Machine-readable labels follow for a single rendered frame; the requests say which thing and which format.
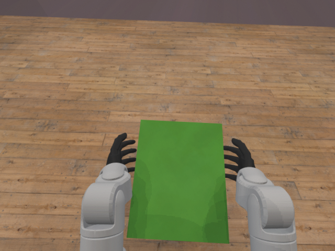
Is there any carton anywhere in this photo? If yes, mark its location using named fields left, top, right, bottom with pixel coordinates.
left=127, top=120, right=229, bottom=244

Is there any robot right hand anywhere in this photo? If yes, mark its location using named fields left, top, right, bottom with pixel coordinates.
left=224, top=138, right=255, bottom=181

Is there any robot right forearm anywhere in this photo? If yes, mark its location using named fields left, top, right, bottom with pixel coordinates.
left=236, top=167, right=297, bottom=251

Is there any robot left forearm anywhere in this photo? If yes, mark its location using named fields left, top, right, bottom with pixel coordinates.
left=80, top=163, right=132, bottom=251

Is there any robot left hand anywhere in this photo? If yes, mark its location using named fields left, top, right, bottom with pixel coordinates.
left=106, top=133, right=137, bottom=172

